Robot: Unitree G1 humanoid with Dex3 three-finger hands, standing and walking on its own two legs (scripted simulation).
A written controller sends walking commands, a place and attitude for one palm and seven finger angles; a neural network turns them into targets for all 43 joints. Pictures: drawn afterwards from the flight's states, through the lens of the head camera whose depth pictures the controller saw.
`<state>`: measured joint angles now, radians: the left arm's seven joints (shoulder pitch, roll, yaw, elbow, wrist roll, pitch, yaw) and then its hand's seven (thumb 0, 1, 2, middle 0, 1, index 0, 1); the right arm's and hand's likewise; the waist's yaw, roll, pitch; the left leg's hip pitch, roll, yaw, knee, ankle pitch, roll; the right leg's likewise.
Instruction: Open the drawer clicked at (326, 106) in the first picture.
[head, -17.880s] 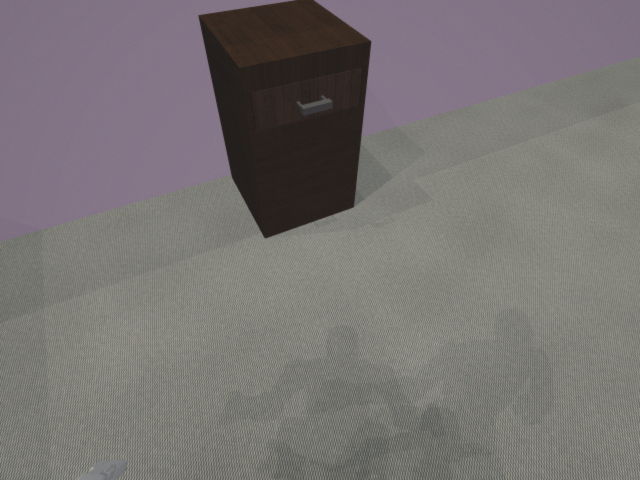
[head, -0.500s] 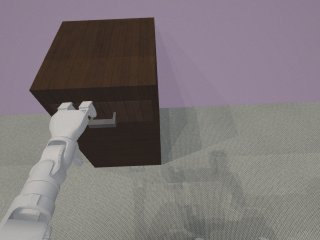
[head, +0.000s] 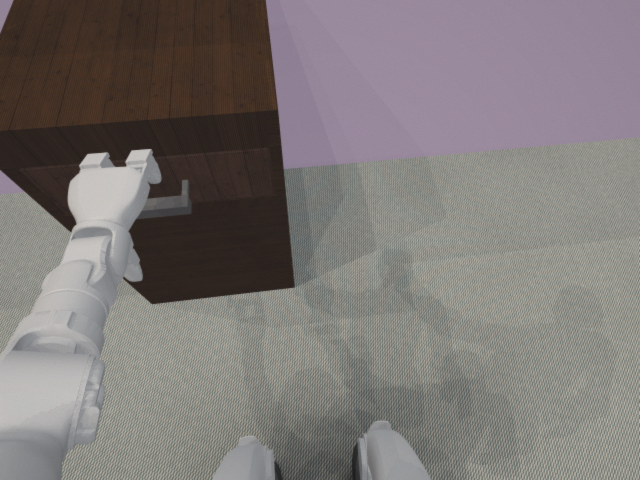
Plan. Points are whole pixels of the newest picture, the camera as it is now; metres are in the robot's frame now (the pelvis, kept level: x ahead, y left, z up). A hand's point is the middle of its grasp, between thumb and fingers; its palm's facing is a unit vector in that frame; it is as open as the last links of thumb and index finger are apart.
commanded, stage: move the hooked fingers above the handle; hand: left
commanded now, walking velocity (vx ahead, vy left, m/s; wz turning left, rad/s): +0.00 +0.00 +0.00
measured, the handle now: (159, 197) +0.57 +0.25 -0.12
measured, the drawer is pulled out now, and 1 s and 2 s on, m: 0.00 0.00 0.00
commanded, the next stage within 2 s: lower the fingers behind the handle in 1.24 s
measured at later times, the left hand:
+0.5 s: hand (142, 204) +0.52 +0.25 -0.07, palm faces -0.06 -0.01 -1.00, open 13.7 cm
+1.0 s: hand (147, 205) +0.52 +0.24 -0.07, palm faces -0.07 -0.01 -1.00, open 13.8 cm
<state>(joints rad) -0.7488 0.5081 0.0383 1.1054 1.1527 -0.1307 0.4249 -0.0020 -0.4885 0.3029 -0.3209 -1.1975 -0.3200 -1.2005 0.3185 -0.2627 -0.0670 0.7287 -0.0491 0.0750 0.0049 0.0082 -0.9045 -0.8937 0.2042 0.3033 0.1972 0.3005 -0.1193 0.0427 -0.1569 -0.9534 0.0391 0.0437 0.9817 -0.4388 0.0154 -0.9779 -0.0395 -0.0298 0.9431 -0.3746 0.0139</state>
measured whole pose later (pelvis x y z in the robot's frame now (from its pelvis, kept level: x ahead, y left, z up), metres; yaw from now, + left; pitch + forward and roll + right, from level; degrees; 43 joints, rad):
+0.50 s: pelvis -0.01 +0.01 -0.05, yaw -1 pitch +32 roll -4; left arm -0.95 0.63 0.07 1.15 1.16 -0.12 0.39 0.00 -0.49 0.30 -0.32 -1.21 -0.33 -1.21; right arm 0.33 -0.25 -0.03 0.73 -0.07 0.07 0.01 0.01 -0.90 -0.89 0.20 0.30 0.20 0.30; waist -0.18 0.06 -0.16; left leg -1.28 0.05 0.00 1.25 -0.53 0.02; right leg -1.28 -0.03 -0.06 1.16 -0.45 0.02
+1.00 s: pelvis -0.02 +0.01 -0.06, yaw -1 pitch +32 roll -4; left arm -1.00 0.64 0.04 1.17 1.16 -0.11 0.37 0.00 -0.49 0.30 -0.33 -1.20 -0.33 -1.21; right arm 0.32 -0.26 -0.01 0.70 -0.06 0.05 0.00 0.00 -0.90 -0.89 0.20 0.30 0.20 0.30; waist -0.20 0.06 -0.16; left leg -1.32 0.05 -0.01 1.27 -0.52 0.02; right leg -1.31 -0.03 -0.07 1.18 -0.44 0.02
